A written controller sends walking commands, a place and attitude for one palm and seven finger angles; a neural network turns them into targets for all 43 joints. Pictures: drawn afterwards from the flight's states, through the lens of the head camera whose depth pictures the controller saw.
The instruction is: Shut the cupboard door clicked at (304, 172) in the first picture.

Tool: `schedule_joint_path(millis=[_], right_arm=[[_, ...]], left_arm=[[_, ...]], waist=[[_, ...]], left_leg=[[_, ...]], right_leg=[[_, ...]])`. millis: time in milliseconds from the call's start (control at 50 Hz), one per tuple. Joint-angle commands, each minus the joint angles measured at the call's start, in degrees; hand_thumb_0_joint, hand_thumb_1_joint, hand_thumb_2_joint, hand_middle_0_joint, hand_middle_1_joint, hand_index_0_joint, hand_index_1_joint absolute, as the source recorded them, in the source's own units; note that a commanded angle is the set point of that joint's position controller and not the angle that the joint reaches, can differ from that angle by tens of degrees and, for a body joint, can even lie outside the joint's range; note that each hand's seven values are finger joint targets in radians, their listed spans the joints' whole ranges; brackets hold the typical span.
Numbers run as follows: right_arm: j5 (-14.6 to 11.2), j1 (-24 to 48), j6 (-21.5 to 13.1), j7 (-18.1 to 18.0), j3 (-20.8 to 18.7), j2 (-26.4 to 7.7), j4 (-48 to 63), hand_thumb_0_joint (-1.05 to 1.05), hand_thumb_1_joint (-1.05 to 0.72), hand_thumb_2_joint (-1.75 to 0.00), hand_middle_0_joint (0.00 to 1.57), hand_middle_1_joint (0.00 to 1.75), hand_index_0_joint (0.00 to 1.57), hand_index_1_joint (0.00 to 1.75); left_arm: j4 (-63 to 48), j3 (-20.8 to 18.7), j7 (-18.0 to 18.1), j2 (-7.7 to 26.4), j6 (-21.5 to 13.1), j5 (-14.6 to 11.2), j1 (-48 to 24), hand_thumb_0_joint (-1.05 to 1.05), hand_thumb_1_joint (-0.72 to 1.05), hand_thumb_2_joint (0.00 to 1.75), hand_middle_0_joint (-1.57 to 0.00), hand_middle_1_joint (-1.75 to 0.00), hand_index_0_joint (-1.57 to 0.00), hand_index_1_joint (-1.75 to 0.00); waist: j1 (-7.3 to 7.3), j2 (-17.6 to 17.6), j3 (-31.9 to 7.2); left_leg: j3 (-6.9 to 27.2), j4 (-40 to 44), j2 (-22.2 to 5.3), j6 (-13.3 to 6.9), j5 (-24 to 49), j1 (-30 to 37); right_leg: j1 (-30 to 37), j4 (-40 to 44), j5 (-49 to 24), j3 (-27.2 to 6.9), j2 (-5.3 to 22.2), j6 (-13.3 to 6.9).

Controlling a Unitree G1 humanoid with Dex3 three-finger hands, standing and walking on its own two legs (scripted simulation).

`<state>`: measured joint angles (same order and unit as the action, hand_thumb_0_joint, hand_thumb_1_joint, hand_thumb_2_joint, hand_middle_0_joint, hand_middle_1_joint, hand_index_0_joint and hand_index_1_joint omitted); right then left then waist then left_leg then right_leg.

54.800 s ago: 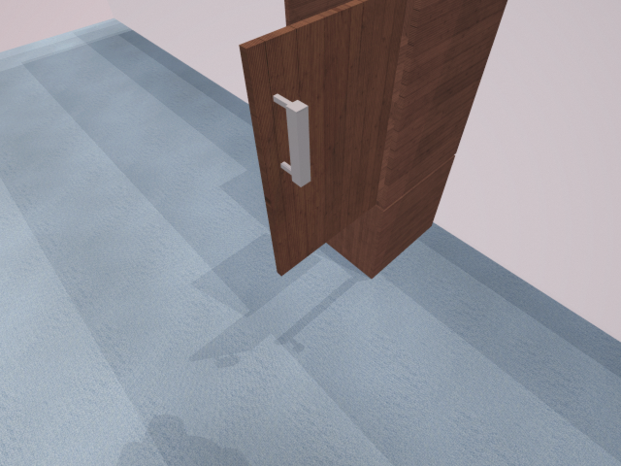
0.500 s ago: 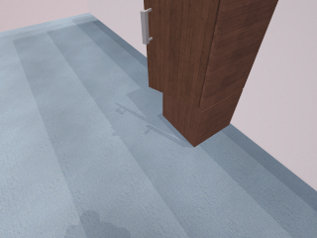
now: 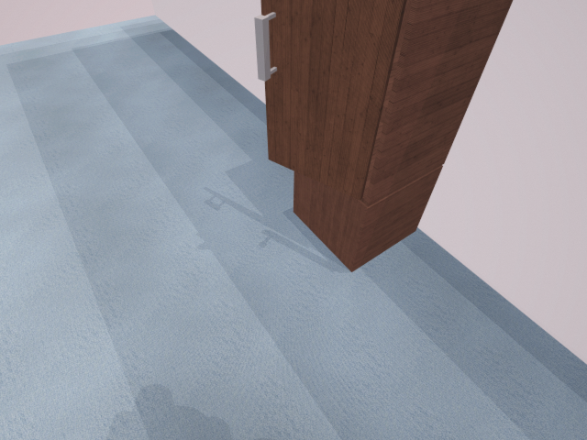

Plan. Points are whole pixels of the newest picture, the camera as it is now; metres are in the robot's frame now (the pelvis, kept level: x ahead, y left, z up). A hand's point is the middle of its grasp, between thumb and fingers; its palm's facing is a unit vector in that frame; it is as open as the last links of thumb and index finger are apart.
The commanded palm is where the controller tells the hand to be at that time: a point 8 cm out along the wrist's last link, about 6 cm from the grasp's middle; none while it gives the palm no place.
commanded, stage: look to check the result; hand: left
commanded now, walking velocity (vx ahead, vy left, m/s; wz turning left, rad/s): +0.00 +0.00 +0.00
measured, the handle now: (268, 46) +1.04 +0.12 +0.07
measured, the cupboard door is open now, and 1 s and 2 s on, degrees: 21 21 21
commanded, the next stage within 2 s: walk to a spot facing it in 0.52 s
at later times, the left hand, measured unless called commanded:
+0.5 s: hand out of the picture +0.03 +0.19 -0.17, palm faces +0.02 -0.97 -0.23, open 7.4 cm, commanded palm none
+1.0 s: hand out of the picture +0.03 +0.21 -0.20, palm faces +0.19 -0.96 -0.23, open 7.4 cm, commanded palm none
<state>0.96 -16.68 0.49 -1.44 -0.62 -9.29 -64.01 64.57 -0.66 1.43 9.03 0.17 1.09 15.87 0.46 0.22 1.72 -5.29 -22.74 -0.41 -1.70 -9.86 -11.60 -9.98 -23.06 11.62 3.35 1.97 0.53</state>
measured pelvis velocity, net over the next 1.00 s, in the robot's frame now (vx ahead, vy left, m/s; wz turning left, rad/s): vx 0.01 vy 0.01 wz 0.19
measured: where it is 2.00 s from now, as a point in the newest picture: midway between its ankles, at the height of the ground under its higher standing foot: outside the picture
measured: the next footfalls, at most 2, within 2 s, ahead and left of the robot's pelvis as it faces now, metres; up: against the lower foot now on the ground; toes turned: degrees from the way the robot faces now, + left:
right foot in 1.50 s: +0.08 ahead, -0.12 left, +0.00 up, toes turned +28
left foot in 2.00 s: +0.10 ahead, +0.22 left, +0.00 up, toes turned +55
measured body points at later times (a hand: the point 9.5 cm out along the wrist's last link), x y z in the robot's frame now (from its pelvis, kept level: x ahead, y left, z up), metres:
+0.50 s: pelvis +0.01 +0.00 +0.00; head +0.02 +0.00 +0.45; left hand +0.03 +0.24 -0.15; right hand +0.04 -0.25 -0.15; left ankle +0.03 +0.10 -0.74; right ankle +0.01 -0.12 -0.74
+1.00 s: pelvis +0.01 +0.01 -0.02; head +0.04 +0.03 +0.43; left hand +0.02 +0.26 -0.18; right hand +0.07 -0.23 -0.16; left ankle +0.01 +0.10 -0.73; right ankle +0.01 -0.12 -0.74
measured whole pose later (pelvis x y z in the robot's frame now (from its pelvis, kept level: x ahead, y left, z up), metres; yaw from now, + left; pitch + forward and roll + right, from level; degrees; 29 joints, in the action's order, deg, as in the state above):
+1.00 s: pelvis +0.01 +0.01 -0.02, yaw +11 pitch -1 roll -2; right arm 0.9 -13.9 3.6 0.2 -2.6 -10.7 -58.9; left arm 57.9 -3.3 1.9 12.0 1.7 2.0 11.1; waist 1.4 -0.7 5.5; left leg -3.8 -44.0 -1.6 1.0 -23.9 -20.4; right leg -11.4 -33.9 19.8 13.0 6.0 1.3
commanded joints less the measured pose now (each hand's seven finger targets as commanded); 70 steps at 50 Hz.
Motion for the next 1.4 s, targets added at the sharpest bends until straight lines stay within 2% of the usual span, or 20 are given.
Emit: schedule_joint_path(millis=[0, 300, 620, 680, 720, 800, 840, 860, 900, 940, 960, 980, 1000, 1020, 1040, 1060, 1100, 1180, 1280, 1380], right_arm=[[-0.2, -2.1, -1.1, -0.5, -1.2, -7.0, 1.7, 0.0, -0.9, -0.9, 0.2, 0.3, 0.2, 0.3], [-0.3, 0.8, -1.0, -0.5, -1.3, -9.0, 1.5, 0.0, -0.9, -0.9, 0.2, 0.3, 0.2, 0.3], [-0.2, 4.2, -1.5, -0.3, -1.4, -12.6, 2.0, 0.0, -0.9, -0.9, 0.2, 0.3, 0.2, 0.3], [-0.3, 2.6, -0.7, 0.0, -0.5, -8.5, 2.2, 0.0, -0.9, -0.9, 0.2, 0.3, 0.2, 0.3], [-0.1, 2.5, -0.1, 0.1, -0.8, -8.8, 2.8, 0.0, -0.9, -0.9, 0.2, 0.3, 0.2, 0.3], [-0.1, 3.2, 0.9, 0.5, -1.9, -8.8, 5.3, 0.0, -0.9, -0.9, 0.2, 0.3, 0.2, 0.3], [0.1, 3.5, 1.6, 0.6, -2.4, -7.9, 6.9, 0.0, -0.9, -0.9, 0.2, 0.3, 0.2, 0.3], [0.2, 4.1, 2.0, 0.6, -2.8, -7.7, 7.6, 0.0, -0.9, -0.9, 0.2, 0.3, 0.2, 0.3], [-0.1, 3.8, 2.0, 1.0, -3.3, -7.3, 8.9, 0.0, -0.9, -0.9, 0.2, 0.3, 0.2, 0.3], [-0.4, 2.5, 1.8, 1.5, -3.2, -6.4, 9.7, 0.0, -0.9, -0.9, 0.2, 0.3, 0.2, 0.3], [-0.3, 0.4, 1.5, 1.6, -3.1, -6.6, 9.4, 0.0, -0.9, -0.9, 0.2, 0.3, 0.2, 0.3], [-0.1, -2.8, 1.0, 1.8, -3.4, -8.5, 9.0, 0.0, -0.9, -0.9, 0.2, 0.3, 0.2, 0.3], [0.6, -5.4, 0.5, 1.2, -4.5, -14.2, 9.0, 0.0, -0.9, -0.9, 0.2, 0.3, 0.2, 0.3], [1.0, -8.1, 1.0, 0.4, -5.2, -16.8, 8.0, 0.0, -0.9, -0.9, 0.2, 0.3, 0.2, 0.3], [1.1, -6.0, 1.2, 0.4, -5.4, -16.9, 8.7, 0.0, -0.9, -0.9, 0.2, 0.3, 0.2, 0.3], [1.1, -3.8, 0.7, 0.1, -5.1, -15.0, 9.9, 0.0, -0.9, -0.9, 0.2, 0.3, 0.2, 0.3], [1.0, -0.8, 0.3, -0.4, -4.4, -13.5, 11.1, 0.0, -0.9, -0.9, 0.2, 0.3, 0.2, 0.3], [0.5, -0.8, -0.3, -0.7, -4.6, -13.4, 11.6, 0.0, -0.9, -0.9, 0.2, 0.3, 0.2, 0.3], [0.8, -0.9, 0.6, -0.1, -5.4, -13.8, 11.8, 0.0, -0.9, -0.9, 0.2, 0.3, 0.2, 0.3], [1.2, 1.4, 1.4, 0.6, -6.1, -15.0, 13.0, 0.0, -0.9, -0.9, 0.2, 0.3, 0.2, 0.3]], left_arm=[[-1.4, -1.4, 0.3, 7.4, -0.9, -0.1, 2.9, 0.0, 0.9, 0.9, -0.2, -0.3, -0.2, -0.3], [-0.8, -1.4, 0.1, 9.6, -1.1, -0.1, 1.3, 0.0, 0.9, 0.9, -0.2, -0.3, -0.2, -0.3], [-1.4, -1.7, -0.3, 12.7, -1.5, -0.2, -2.2, 0.0, 0.9, 0.9, -0.2, -0.3, -0.2, -0.3], [-1.4, -1.5, 0.2, 9.4, -0.6, -0.3, -0.4, 0.0, 0.9, 0.9, -0.2, -0.3, -0.2, -0.3], [-2.1, -2.1, 0.3, 10.2, 0.1, -0.3, -0.3, 0.0, 0.9, 0.9, -0.2, -0.3, -0.2, -0.3], [-4.7, -3.6, 0.5, 12.5, 0.7, 0.0, -0.1, 0.0, 0.9, 0.9, -0.2, -0.3, -0.2, -0.3], [-6.5, -4.4, 0.7, 13.6, 0.8, 0.2, -0.4, 0.0, 0.9, 0.9, -0.2, -0.3, -0.2, -0.3], [-7.4, -4.5, 0.8, 13.7, 0.8, 0.5, -1.0, 0.0, 0.9, 0.9, -0.2, -0.3, -0.2, -0.3], [-9.1, -4.9, 1.2, 13.4, 0.6, 1.1, -3.3, 0.0, 0.9, 0.9, -0.2, -0.3, -0.2, -0.3], [-10.6, -5.3, 1.0, 14.1, 0.5, 1.1, -5.2, 0.0, 0.9, 0.9, -0.2, -0.3, -0.2, -0.3], [-11.0, -5.3, 0.9, 14.0, 0.7, 0.7, -5.3, 0.0, 0.9, 0.9, -0.2, -0.3, -0.2, -0.3], [-11.5, -5.2, 0.7, 12.4, 1.0, 0.3, -4.9, 0.0, 0.9, 0.9, -0.2, -0.3, -0.2, -0.3], [-13.0, -4.6, 0.4, 8.5, 1.8, -0.5, -2.7, 0.0, 0.9, 0.9, -0.2, -0.3, -0.2, -0.3], [-14.8, -4.1, 0.8, 8.9, 2.4, 0.0, -6.3, 0.0, 0.9, 0.9, -0.2, -0.3, -0.2, -0.3], [-15.4, -4.6, 0.5, 9.2, 2.4, 0.1, -5.8, 0.0, 0.9, 0.9, -0.2, -0.3, -0.2, -0.3], [-15.0, -4.9, 0.4, 8.8, 2.4, 0.6, -7.6, 0.0, 0.9, 0.9, -0.2, -0.3, -0.2, -0.3], [-14.5, -5.3, -0.2, 9.3, 2.1, 0.6, -8.3, 0.0, 0.9, 0.9, -0.2, -0.3, -0.2, -0.3], [-14.3, -5.0, -0.4, 8.7, 1.4, 0.3, -5.8, 0.0, 0.9, 0.9, -0.2, -0.3, -0.2, -0.3], [-16.3, -4.6, -0.3, 8.4, 1.6, 0.3, -7.7, 0.0, 0.9, 0.9, -0.2, -0.3, -0.2, -0.3], [-16.6, -4.3, -0.8, 8.7, 1.3, 0.2, -5.7, 0.0, 0.9, 0.9, -0.2, -0.3, -0.2, -0.3]], waist=[[-0.14, 0.0, 1.0], [-0.09, -0.4, 2.2], [-0.24, 0.3, 0.0], [-0.4, 0.1, -0.3], [-0.63, 0.1, 0.6], [-1.21, -4.0, 0.0], [-1.48, -10.3, -0.2], [-1.5, -11.6, 0.4], [-0.58, -10.9, 0.4], [0.82, -8.6, 0.6], [1.74, -6.5, -0.4], [2.8, 3.0, -1.8], [3.05, 22.5, -1.5], [5.03, 20.9, -2.8], [3.4, 13.6, -3.6], [2.82, 13.4, -2.2], [1.78, 7.5, -0.6], [1.03, 2.7, -6.6], [1.97, 6.6, -6.1], [1.43, 11.2, -6.1]], left_leg=[[6.7, 5.4, -5.9, -0.1, -0.7, 0.2], [6.4, 5.8, -6.2, 0.0, 0.5, 1.8], [7.1, 6.6, -6.6, 0.2, 3.6, 3.5], [7.2, 4.2, -6.1, 0.8, 7.0, 1.1], [7.5, 2.2, -5.8, 0.8, 7.3, -1.6], [6.1, -6.0, -3.0, 1.4, 5.3, -7.4], [2.8, -18.4, -1.1, 2.4, -6.9, -9.8], [2.8, -25.7, -1.2, 2.6, -15.4, -11.6], [3.8, -31.0, -3.3, 2.7, -20.6, -13.3], [3.0, -21.6, -4.2, 3.1, -17.2, -10.9], [2.1, -14.1, -3.9, 3.1, -9.4, -6.5], [6.9, -4.5, -5.6, 1.9, 6.3, 0.2], [28.4, 3.2, -17.6, -3.2, 25.9, 3.4], [33.5, 5.7, -21.9, -7.3, 26.2, 3.2], [29.7, 6.8, -21.6, -9.2, 8.4, -0.6], [29.6, 7.8, -17.2, -6.4, 2.0, -2.1], [27.0, 7.5, -14.8, -3.9, 2.4, -2.3], [24.3, 5.1, -12.4, -5.8, 10.9, 5.8], [27.3, 5.6, -11.3, -7.8, 5.3, 4.8], [31.8, 7.8, -8.4, -6.7, -15.9, -0.8]], right_leg=[[-1.5, 5.1, -0.5, -4.5, 4.0, -2.4], [-1.4, 6.5, -1.0, -4.9, 4.4, -2.4], [1.3, 7.2, -4.1, -5.2, 4.8, -2.6], [2.2, 4.1, -5.4, -2.9, 5.5, -1.8], [2.1, 1.9, -5.0, -1.9, 6.2, -1.7], [2.8, 1.3, -5.4, -2.7, 11.0, -4.6], [1.6, 4.3, -6.4, -5.3, 17.0, -8.9], [0.5, 5.0, -9.4, -6.0, 19.7, -11.1], [0.0, 2.8, -16.2, -3.5, 22.1, -12.3], [0.4, -3.2, -21.3, 1.4, 20.5, -9.4], [-1.5, -7.5, -18.8, 3.4, 19.0, -6.9], [-6.9, -16.1, -9.4, 6.7, 14.5, -2.8], [-18.0, -29.4, 19.3, 8.5, 4.5, 2.8], [-20.5, -39.0, 27.0, 0.1, 1.9, 2.0], [-19.0, -42.1, 22.4, -3.2, 3.5, 0.9], [-22.0, -43.2, 17.7, -3.8, 3.4, 1.0], [-23.9, -44.6, 10.5, -5.4, 3.2, 2.1], [-24.0, -41.0, 7.3, -5.7, 2.3, 3.4], [-21.3, -31.4, 10.1, -5.0, 0.4, 3.6], [-12.1, -17.4, 12.6, -3.0, -2.6, 2.2]])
